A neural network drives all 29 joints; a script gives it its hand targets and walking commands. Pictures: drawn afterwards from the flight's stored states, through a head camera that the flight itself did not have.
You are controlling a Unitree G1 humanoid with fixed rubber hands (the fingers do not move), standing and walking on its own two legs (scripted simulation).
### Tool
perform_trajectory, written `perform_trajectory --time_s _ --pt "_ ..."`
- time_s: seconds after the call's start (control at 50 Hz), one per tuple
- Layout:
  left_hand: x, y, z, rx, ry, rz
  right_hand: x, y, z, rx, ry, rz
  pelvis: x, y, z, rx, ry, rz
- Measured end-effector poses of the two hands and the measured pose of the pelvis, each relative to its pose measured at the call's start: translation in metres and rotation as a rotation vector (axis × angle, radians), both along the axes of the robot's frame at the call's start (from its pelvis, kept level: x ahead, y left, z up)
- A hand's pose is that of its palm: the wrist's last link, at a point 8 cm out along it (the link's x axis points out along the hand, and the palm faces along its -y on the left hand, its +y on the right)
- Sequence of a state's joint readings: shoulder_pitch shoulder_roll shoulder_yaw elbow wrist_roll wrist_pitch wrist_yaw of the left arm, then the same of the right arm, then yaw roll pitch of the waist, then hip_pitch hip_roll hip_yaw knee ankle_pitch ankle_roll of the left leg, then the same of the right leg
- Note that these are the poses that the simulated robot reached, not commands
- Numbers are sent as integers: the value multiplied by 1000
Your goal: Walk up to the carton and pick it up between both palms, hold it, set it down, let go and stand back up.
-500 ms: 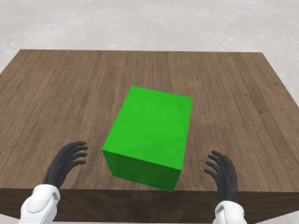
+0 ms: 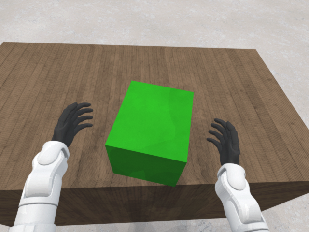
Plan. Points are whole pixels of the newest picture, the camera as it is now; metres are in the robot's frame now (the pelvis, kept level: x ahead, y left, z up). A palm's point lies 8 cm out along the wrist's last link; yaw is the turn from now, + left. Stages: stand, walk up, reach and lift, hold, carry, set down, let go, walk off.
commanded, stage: reach and lift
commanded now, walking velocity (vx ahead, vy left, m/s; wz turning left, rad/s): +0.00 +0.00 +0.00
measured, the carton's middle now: (152, 133) +0.37 +0.04 -0.01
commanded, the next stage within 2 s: none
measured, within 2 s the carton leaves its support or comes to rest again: neither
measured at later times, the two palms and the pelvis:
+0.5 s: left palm (73, 100) +0.37 +0.24 +0.12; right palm (227, 119) +0.35 -0.14 +0.11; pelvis -0.02 +0.00 +0.00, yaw +2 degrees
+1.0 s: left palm (85, 103) +0.40 +0.23 +0.07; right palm (215, 122) +0.37 -0.13 +0.07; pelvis +0.00 +0.00 +0.00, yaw +1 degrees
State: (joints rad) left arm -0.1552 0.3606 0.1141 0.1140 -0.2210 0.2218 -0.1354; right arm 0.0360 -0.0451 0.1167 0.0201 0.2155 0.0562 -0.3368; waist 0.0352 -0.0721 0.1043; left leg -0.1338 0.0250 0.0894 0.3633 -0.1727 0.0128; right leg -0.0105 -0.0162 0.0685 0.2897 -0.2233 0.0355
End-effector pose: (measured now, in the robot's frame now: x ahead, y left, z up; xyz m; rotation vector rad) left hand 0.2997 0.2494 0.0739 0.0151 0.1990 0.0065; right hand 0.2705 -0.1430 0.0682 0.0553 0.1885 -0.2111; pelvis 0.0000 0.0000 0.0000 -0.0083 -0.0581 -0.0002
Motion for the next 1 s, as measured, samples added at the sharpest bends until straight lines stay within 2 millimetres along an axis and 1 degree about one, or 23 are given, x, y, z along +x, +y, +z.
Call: perform_trajectory --time_s 0.1,0.2,0.3,0.42,0.6,0.76,0.82,0.88,0.94,1.0 --pt "19 3 15 10 23 11 23 1 11 6 14 13 -9 7 0 -4 6 -3" --pt "28 3 22 17 57 16 38 4 21 24 18 29 -15 11 0 -7 15 2" --pt "37 0 27 8 64 18 48 3 29 20 18 26 -19 9 -1 -9 24 13" --pt "57 -5 36 3 51 18 64 1 39 6 26 11 -21 3 -1 -9 41 23" --pt "94 -16 50 8 54 12 91 6 49 9 45 12 -16 -3 -1 -11 71 28" --pt "118 -16 61 14 50 15 108 8 57 6 29 3 -5 -2 -1 -12 83 27" --pt "122 -15 57 16 59 12 112 9 54 -6 40 2 -2 -1 -1 -13 80 27" --pt "121 -17 45 19 77 3 111 12 43 -13 59 6 1 -1 -1 -15 79 25" --pt "115 -20 25 22 95 -4 104 14 25 -8 77 6 2 -1 -1 -17 81 24" --pt "104 -23 -2 17 134 -3 95 16 2 -8 106 3 1 -1 -1 -19 89 24"
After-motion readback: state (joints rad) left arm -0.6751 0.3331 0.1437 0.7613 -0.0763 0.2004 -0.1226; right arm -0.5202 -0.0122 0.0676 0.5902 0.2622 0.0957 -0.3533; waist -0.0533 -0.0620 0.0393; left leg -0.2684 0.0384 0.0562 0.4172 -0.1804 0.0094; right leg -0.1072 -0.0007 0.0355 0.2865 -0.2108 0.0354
